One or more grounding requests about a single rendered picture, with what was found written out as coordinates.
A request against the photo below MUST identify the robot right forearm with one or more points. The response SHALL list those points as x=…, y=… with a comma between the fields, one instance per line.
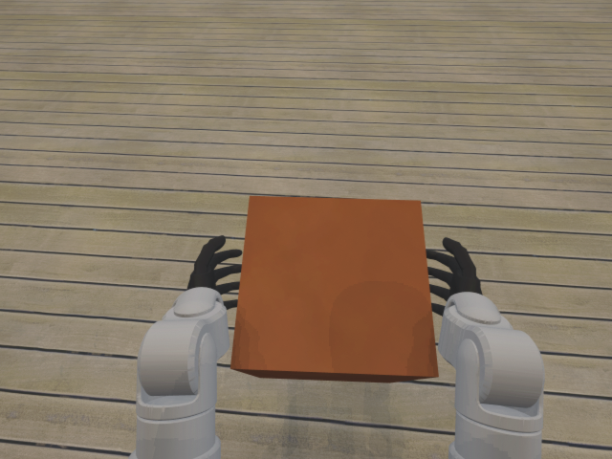
x=499, y=383

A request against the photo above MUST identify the robot left hand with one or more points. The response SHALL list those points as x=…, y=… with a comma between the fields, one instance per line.
x=204, y=274

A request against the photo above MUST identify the carton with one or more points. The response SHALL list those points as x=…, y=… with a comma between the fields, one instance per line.
x=334, y=289

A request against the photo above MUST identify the robot left forearm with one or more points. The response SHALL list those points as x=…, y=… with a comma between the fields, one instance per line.
x=177, y=379

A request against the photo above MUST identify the robot right hand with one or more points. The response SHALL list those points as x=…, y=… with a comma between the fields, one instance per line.
x=463, y=278

